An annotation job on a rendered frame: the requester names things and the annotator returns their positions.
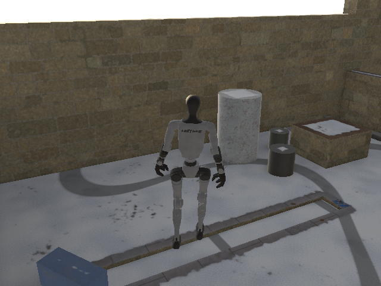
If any right robot upper arm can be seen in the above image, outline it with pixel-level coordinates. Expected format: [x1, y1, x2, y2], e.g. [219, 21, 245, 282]
[204, 121, 219, 155]

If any left robot forearm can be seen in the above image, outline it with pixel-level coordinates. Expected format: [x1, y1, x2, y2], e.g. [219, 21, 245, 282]
[157, 142, 168, 166]

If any left robot upper arm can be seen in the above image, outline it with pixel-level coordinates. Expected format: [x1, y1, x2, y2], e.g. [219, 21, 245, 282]
[162, 120, 180, 152]

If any robot right thigh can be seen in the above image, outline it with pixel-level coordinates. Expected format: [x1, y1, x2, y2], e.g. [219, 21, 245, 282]
[197, 165, 211, 203]

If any robot left thigh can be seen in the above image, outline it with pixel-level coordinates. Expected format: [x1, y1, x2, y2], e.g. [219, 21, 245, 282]
[170, 166, 183, 209]

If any right robot hand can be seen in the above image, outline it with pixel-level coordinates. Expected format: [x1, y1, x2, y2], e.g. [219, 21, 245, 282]
[212, 173, 226, 188]

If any robot thigh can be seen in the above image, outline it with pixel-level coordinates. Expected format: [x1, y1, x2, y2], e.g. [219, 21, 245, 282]
[197, 165, 211, 203]
[170, 166, 183, 209]

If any right robot forearm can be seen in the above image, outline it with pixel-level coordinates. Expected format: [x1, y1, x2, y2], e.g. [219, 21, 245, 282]
[213, 146, 225, 174]

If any left robot hand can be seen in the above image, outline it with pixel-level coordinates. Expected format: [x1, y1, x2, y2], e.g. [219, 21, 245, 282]
[155, 164, 168, 176]

